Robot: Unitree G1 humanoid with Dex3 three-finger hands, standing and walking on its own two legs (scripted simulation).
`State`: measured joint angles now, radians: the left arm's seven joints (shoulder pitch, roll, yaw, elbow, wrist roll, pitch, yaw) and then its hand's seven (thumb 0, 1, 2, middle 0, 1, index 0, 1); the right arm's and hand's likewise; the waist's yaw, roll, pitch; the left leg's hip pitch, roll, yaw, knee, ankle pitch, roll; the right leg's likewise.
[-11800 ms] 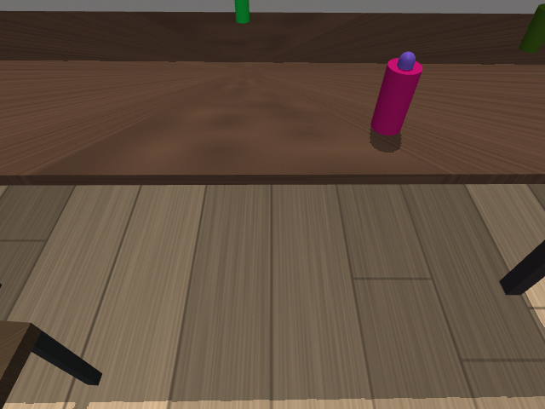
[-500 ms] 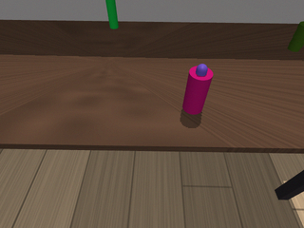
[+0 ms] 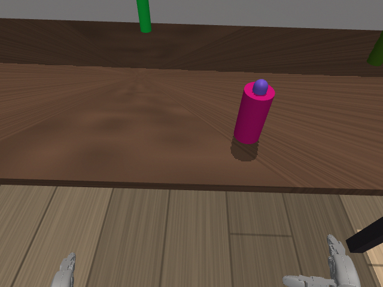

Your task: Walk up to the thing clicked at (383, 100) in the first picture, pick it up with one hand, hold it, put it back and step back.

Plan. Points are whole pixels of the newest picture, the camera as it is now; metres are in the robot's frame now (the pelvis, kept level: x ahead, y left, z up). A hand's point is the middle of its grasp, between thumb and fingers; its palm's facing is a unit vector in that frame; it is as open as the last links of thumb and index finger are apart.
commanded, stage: rise first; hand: right
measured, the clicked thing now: (253, 110) +0.52 -0.16 +0.06
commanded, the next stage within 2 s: go down in 1.32 s
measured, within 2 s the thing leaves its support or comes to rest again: neither
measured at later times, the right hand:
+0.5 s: hand (335, 248) +0.19 -0.25 +0.04, palm faces +0.30 +0.88 -0.37, open 17.6 cm
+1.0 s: hand (358, 246) +0.17 -0.24 +0.10, palm faces +0.32 +0.86 -0.40, open 17.5 cm
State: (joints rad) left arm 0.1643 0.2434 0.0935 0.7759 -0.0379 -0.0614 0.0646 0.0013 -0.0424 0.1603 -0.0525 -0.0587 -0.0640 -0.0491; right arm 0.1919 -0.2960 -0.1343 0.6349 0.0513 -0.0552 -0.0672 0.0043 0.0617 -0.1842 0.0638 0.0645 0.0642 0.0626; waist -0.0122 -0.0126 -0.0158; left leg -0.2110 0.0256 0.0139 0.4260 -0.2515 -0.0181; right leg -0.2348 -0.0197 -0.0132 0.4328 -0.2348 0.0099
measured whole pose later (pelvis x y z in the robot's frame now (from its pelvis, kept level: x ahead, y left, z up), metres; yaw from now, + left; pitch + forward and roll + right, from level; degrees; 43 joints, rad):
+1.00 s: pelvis -0.01 +0.01 +0.00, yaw -1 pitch -4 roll +0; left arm 0.26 0.21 0.14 0.61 -0.02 -0.10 0.04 -0.01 -0.55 0.05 -0.06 -0.05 -0.05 -0.06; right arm 0.48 -0.31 -0.26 -0.20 0.05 -0.23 -0.01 -0.01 0.56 -0.02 0.06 0.05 0.06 0.05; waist -0.05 -0.05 0.04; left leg -0.11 0.03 0.03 0.43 -0.26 -0.01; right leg -0.13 -0.01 0.00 0.41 -0.22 0.02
